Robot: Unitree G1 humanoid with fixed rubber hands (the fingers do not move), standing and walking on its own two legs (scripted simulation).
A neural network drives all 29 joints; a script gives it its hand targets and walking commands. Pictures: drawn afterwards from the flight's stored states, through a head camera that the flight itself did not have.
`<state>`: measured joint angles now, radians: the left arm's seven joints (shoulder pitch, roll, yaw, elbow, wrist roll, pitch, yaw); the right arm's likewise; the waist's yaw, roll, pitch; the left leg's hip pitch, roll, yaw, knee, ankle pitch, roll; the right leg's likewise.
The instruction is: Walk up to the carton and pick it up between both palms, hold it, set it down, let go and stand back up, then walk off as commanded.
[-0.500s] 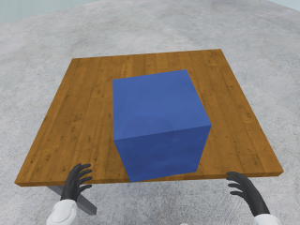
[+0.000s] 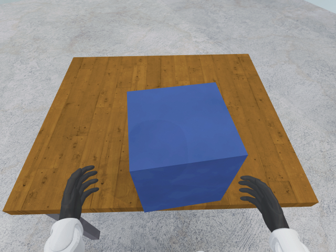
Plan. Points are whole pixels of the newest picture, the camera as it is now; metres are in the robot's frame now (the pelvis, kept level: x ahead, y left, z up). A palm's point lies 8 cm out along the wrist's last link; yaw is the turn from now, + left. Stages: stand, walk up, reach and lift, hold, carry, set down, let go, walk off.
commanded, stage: reach and lift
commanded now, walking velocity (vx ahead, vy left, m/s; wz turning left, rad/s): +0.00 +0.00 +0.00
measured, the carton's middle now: (178, 151) +0.36 -0.02 +0.03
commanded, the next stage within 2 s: none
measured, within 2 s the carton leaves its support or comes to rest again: neither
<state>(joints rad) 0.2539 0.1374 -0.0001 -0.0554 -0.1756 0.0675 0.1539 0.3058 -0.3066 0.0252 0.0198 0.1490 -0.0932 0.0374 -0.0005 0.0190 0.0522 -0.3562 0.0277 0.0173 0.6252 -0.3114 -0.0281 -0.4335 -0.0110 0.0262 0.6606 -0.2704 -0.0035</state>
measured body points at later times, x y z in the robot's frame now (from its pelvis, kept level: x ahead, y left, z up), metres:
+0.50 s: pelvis +0.01 +0.00 +0.00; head +0.06 -0.01 +0.45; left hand +0.28 +0.19 +0.05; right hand +0.27 -0.21 +0.04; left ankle +0.01 +0.14 -0.72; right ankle +0.04 -0.12 -0.72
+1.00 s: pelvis +0.00 +0.01 +0.00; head +0.04 +0.02 +0.45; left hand +0.36 +0.21 +0.12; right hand +0.37 -0.19 +0.11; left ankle +0.01 +0.14 -0.72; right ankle +0.04 -0.12 -0.72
